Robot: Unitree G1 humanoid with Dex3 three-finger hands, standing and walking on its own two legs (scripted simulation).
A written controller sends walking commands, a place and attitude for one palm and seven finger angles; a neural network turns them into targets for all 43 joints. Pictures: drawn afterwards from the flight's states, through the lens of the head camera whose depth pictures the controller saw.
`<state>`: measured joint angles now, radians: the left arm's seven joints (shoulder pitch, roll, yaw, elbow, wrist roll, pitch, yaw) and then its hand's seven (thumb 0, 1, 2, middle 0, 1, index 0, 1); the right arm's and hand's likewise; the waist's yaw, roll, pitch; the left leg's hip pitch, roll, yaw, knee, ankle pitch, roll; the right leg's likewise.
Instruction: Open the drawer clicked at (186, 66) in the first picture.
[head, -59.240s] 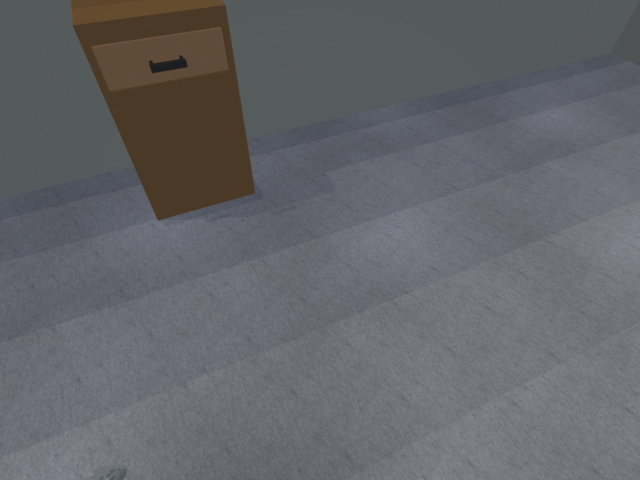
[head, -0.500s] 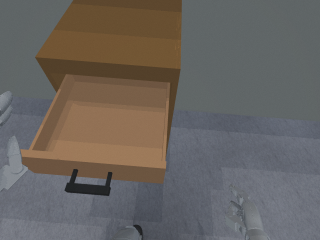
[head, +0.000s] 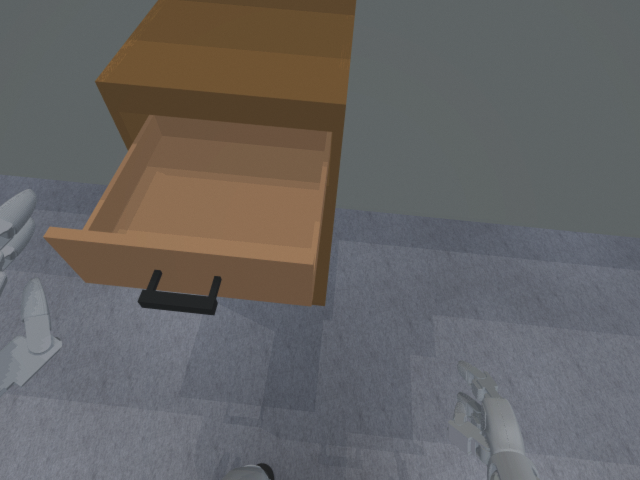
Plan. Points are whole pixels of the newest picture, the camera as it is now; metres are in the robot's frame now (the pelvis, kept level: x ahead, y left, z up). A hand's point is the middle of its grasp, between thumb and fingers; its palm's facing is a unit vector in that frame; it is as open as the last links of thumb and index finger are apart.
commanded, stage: stop stepping back and stand still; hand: left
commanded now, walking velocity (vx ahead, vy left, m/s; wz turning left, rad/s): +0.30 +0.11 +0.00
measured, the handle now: (182, 290) +0.38 +0.25 -0.09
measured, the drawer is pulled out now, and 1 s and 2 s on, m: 0.30 0.30 0.30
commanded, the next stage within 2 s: let the arm hang, fingers relaxed in 0.64 s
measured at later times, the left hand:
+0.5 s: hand out of the picture +0.10 +0.23 +0.17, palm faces +0.40 -0.77 -0.50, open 7.4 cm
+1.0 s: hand out of the picture +0.02 +0.17 -0.16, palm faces +0.05 -0.98 -0.17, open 7.4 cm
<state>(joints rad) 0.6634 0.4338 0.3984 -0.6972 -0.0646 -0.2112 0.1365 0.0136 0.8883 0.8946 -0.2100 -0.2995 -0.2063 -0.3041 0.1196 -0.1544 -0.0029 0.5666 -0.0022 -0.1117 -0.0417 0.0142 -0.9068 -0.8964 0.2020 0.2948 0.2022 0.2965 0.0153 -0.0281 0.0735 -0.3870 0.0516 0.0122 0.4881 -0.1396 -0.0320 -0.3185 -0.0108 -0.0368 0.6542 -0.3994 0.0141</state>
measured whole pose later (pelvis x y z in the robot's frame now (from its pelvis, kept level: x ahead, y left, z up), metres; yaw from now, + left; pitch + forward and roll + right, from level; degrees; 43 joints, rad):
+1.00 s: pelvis -0.07 +0.00 +0.00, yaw +3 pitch -2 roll +0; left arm 0.25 0.16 0.02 0.74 0.02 0.09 0.02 0.01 0.91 0.89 -0.19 -0.30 -0.19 -0.30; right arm 0.20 -0.19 0.01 0.85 -0.02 0.00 -0.01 0.01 -0.91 -0.90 0.20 0.29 0.20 0.30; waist -0.02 -0.03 0.08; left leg -0.18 -0.01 0.04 0.57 -0.36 0.02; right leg -0.29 -0.04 -0.07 0.59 -0.26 0.00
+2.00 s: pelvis -0.07 -0.02 +0.01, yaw +2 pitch -2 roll +0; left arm 0.31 0.10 0.02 1.12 0.01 0.01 0.04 0.00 0.91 0.89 -0.20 -0.30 -0.19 -0.30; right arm 0.36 -0.10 0.00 1.11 -0.01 0.00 -0.05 0.01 -0.91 -0.90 0.20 0.29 0.20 0.30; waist 0.01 0.01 0.07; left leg -0.11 0.03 0.03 0.45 -0.30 -0.01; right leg -0.21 0.00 -0.08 0.44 -0.19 -0.03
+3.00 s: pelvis -0.06 -0.02 +0.01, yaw +2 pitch -2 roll +0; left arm 0.30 0.10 0.03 1.14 0.01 0.01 0.04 0.00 0.91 0.90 -0.20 -0.30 -0.19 -0.30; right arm 0.35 -0.09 -0.01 1.13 -0.01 0.00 -0.05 0.01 -0.91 -0.90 0.20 0.29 0.20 0.30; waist 0.01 0.01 0.08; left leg -0.08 0.02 0.03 0.42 -0.30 -0.01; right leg -0.20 0.00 -0.09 0.43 -0.20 -0.03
